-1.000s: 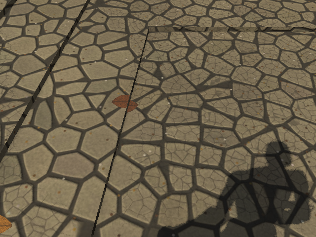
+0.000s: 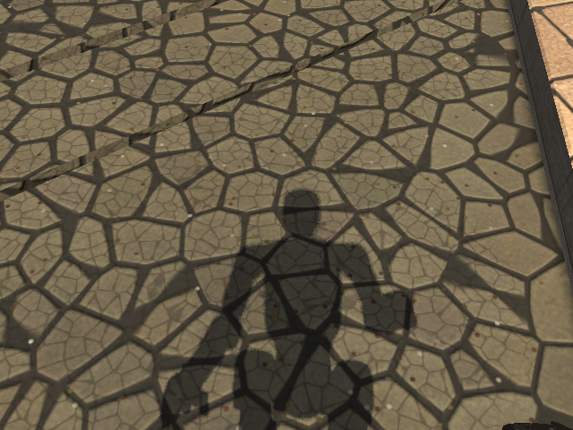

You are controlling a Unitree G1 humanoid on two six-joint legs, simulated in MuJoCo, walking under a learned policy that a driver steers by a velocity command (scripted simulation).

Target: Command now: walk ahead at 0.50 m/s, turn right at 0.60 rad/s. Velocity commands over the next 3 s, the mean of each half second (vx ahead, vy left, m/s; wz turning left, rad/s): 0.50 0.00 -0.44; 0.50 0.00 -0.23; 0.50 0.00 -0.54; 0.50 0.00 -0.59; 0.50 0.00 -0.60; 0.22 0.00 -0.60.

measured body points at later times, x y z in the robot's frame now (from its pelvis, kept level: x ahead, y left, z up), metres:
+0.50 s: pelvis +0.25 -0.07 +0.00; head +0.28 -0.09 +0.45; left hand +0.48 +0.12 -0.10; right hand +0.18 -0.31 -0.14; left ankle +0.12 +0.10 -0.65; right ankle +0.30 -0.15 -0.72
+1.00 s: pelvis +0.52 -0.10 +0.00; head +0.55 -0.10 +0.45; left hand +0.54 +0.17 -0.15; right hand +0.65 -0.39 -0.09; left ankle +0.65 -0.04 -0.73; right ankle +0.31 -0.15 -0.70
